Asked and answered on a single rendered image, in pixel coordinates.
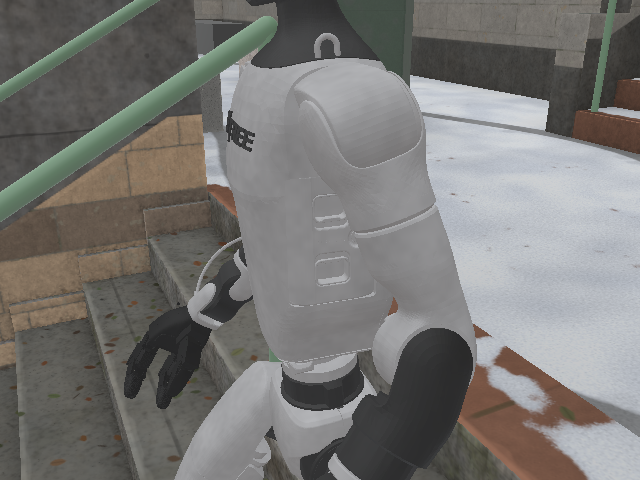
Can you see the humanoid robot head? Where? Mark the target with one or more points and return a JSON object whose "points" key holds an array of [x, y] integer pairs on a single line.
{"points": [[300, 23]]}

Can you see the left robot forearm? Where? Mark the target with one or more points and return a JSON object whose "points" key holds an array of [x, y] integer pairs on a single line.
{"points": [[393, 435]]}

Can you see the right robot forearm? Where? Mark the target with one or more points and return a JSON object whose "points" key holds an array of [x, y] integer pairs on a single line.
{"points": [[221, 298]]}

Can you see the robot right hand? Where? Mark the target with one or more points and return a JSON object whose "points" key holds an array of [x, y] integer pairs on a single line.
{"points": [[176, 332]]}

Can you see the robot right upper arm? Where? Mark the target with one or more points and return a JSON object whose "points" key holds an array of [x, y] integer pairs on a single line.
{"points": [[243, 67]]}

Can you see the humanoid robot torso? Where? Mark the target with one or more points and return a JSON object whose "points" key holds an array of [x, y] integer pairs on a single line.
{"points": [[315, 300]]}

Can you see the robot left upper arm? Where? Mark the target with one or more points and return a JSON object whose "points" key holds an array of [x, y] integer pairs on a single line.
{"points": [[364, 134]]}

